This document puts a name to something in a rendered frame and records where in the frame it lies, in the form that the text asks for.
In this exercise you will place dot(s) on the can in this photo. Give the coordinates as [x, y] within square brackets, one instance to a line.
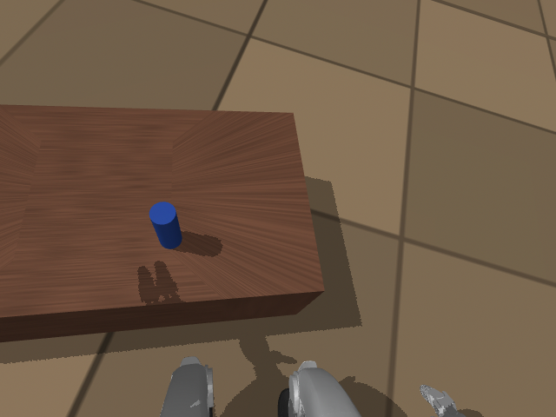
[166, 224]

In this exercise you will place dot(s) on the right robot hand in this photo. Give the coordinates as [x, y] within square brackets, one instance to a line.
[442, 403]

